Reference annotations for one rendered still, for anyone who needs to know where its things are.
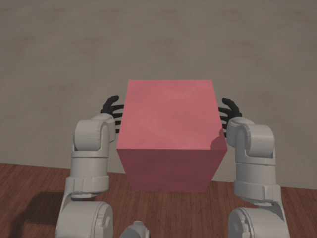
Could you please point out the left robot hand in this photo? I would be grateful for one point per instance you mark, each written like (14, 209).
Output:
(107, 108)

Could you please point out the robot right upper arm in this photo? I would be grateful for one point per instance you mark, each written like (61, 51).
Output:
(246, 222)

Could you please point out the robot left upper arm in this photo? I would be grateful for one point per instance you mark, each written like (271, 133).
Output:
(86, 219)

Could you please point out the left robot shin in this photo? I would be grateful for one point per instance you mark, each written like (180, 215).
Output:
(138, 223)

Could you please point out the right robot hand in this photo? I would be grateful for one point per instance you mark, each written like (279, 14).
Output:
(234, 112)

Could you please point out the robot left thigh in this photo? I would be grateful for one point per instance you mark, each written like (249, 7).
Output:
(135, 231)

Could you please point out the left robot forearm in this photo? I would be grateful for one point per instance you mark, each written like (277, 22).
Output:
(90, 150)

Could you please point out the right robot forearm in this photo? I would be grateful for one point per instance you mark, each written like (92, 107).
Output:
(256, 176)

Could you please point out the carton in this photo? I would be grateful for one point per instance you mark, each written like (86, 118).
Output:
(171, 137)

